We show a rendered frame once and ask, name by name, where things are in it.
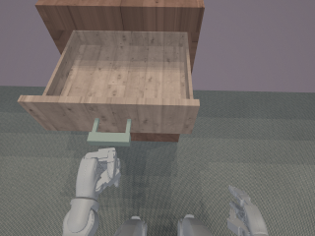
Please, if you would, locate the robot right hand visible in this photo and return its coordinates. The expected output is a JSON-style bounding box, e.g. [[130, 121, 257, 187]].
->
[[226, 185, 269, 236]]

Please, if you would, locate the robot right shin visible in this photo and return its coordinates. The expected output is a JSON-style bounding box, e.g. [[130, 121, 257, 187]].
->
[[184, 214, 195, 218]]

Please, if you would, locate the drawer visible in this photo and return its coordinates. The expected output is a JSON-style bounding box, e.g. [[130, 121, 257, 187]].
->
[[17, 30, 200, 135]]

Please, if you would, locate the handle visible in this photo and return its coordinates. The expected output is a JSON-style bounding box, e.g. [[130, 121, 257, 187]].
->
[[87, 118, 132, 147]]

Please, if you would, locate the robot left hand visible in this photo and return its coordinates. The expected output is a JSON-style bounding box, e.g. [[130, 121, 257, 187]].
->
[[76, 147, 121, 200]]

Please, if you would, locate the left robot forearm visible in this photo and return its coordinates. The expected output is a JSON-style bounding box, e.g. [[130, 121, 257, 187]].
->
[[62, 197, 99, 236]]

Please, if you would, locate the cabinet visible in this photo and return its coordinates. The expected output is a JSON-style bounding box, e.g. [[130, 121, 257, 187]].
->
[[35, 0, 205, 143]]

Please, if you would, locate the right robot thigh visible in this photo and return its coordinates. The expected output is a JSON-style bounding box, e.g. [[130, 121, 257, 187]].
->
[[177, 217, 213, 236]]

